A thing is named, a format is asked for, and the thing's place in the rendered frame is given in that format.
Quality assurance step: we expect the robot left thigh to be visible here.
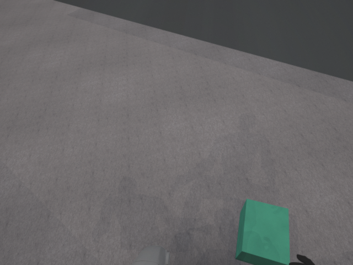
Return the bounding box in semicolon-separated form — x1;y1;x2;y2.
132;246;170;265

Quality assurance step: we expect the carton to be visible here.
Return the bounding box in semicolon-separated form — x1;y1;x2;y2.
236;199;290;265

